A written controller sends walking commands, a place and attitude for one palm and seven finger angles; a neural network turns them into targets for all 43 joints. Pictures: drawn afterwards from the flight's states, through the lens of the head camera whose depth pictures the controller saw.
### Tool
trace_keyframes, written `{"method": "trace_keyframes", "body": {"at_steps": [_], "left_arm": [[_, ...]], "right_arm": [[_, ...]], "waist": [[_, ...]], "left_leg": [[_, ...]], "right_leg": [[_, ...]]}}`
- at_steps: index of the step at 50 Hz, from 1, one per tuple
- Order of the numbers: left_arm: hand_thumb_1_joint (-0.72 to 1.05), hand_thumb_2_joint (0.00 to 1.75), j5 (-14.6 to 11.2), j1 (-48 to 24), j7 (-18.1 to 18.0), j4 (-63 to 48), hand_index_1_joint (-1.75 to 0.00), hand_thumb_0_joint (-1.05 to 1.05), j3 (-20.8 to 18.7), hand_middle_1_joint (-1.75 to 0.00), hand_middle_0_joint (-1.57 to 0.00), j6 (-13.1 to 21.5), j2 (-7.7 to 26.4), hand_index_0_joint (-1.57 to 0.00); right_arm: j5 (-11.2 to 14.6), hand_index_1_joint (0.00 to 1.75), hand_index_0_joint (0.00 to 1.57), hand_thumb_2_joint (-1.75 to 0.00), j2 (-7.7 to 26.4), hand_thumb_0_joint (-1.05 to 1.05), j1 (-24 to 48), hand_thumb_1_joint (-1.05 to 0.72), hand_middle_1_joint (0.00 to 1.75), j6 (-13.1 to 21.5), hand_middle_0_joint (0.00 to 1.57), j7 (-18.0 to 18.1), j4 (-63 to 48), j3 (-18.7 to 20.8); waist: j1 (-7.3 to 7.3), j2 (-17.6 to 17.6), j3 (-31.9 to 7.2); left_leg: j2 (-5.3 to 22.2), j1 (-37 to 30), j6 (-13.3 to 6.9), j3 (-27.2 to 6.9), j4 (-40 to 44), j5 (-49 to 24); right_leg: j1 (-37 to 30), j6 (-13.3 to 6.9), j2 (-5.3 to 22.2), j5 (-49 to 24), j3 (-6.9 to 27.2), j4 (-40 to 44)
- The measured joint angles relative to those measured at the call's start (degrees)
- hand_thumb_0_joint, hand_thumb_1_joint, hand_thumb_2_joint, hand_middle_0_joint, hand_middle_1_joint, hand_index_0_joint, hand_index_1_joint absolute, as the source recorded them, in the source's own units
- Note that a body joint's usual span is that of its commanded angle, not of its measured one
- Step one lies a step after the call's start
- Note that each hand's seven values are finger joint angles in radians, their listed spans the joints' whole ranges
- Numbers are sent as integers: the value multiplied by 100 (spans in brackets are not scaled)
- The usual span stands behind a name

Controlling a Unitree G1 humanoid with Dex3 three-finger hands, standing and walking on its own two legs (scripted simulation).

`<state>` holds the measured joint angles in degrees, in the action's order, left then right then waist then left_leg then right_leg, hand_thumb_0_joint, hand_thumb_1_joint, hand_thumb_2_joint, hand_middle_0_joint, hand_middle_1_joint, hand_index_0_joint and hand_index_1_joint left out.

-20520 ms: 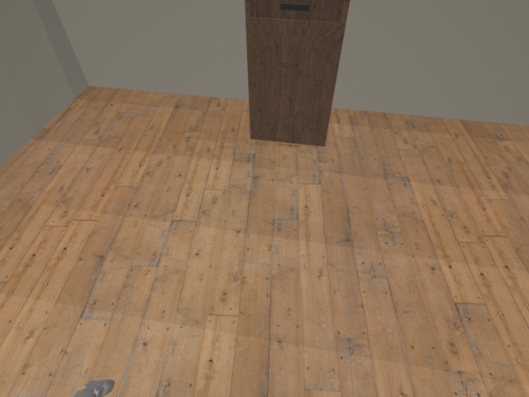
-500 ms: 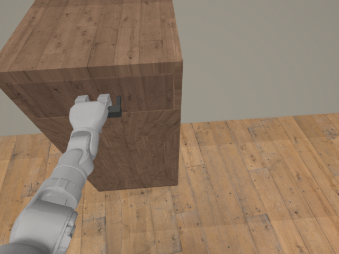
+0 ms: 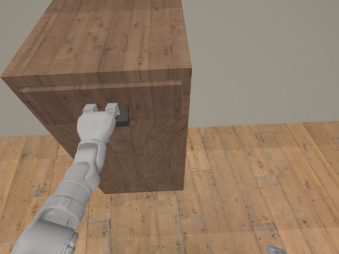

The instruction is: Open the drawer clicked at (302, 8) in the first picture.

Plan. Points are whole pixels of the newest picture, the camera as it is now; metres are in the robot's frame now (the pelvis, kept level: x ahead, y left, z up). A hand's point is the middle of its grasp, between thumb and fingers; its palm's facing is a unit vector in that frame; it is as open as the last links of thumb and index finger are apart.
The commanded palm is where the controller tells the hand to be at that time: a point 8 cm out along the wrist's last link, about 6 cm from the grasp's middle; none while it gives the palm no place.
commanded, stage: pull the drawer open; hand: left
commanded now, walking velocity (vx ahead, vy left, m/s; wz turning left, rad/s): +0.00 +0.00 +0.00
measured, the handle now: (105, 115) +0.46 +0.20 +0.04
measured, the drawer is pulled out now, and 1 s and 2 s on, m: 0.02 0.07 0.14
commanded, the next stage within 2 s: none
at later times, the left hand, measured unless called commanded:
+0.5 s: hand (104, 139) +0.40 +0.19 +0.02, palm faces -0.01 -0.05 -1.00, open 5.7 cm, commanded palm +0.35 +0.19 +0.07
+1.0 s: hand (101, 154) +0.35 +0.19 +0.02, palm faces -0.01 -0.03 -1.00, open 5.7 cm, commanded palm +0.33 +0.19 +0.07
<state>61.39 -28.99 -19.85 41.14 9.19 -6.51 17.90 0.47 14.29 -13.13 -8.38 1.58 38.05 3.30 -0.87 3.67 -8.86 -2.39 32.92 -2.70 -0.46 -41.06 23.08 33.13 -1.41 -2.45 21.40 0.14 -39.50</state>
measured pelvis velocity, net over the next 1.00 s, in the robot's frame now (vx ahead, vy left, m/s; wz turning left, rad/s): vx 0.00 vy -0.01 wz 0.02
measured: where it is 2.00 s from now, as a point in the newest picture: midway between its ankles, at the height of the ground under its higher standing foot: outside the picture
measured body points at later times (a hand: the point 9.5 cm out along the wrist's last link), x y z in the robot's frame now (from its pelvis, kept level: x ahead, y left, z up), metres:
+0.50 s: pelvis -0.01 -0.01 +0.00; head +0.05 -0.03 +0.45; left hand +0.39 +0.19 +0.07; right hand +0.05 -0.27 -0.14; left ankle -0.04 +0.09 -0.71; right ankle -0.03 -0.11 -0.71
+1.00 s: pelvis +0.00 -0.01 +0.00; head +0.04 -0.03 +0.45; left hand +0.35 +0.19 +0.07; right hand +0.18 -0.24 -0.12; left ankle -0.04 +0.09 -0.71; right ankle -0.03 -0.11 -0.71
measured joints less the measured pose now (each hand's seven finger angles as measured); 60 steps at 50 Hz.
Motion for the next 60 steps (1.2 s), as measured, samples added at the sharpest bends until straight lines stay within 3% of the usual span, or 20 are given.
{"method": "trace_keyframes", "body": {"at_steps": [17, 26, 38, 43, 48, 60], "left_arm": [[70, 80, -20, -376, 49, 606, -135, 0, -278, -135, -34, 289, 132, -39], [72, 78, -185, 402, 12, -187, -135, 2, -351, -135, -30, 130, 177, -39], [73, 77, -255, 1919, 47, -1985, -134, 3, -50, -135, -26, -324, -39, -39], [71, 80, -42, 1534, -6, -1725, -134, 2, 260, -135, -30, -385, -149, -39], [70, 81, -54, 1249, 103, -1449, -135, 2, 397, -135, -32, -476, -198, -40], [69, 79, -79, 965, 306, -1034, -135, 2, 172, -135, -34, -151, -87, -42]], "right_arm": [[-23, 30, 20, -90, -66, 1, -292, -90, 30, 8, 20, 22, 56, 5], [36, 30, 20, -90, 21, 1, -487, -91, 30, -1, 20, -61, 41, 95], [38, 30, 20, -90, 44, 1, -27, -91, 30, 84, 19, -182, -187, 28], [-2, 30, 20, -90, 32, 1, 333, -91, 30, 89, 20, -88, -143, -40], [-6, 30, 20, -90, -45, 1, 545, -91, 30, 59, 20, -29, -178, -86], [-19, 30, 20, -90, -147, 1, 309, -90, 30, -9, 20, 106, -112, -180]], "waist": [[-91, 3, 3], [-150, 43, -31], [-9, 61, -13], [172, 24, 88], [260, 49, 93], [249, -20, 115]], "left_leg": [[31, 186, 44, 21, -113, -63], [89, -9, 40, 130, 51, -71], [61, -436, 14, 151, 225, -11], [-11, -402, 24, 0, 104, 6], [-35, -389, 44, -52, 91, -20], [-7, -387, 112, -79, 89, -73]], "right_leg": [[219, -47, -29, -54, 6, -158], [64, -39, -87, -109, 124, 3], [-355, -4, -60, -37, 160, 156], [-375, -20, 13, 43, 2, 41], [-368, -37, 38, 49, -52, 3], [-333, -112, 12, 35, -85, -74]]}}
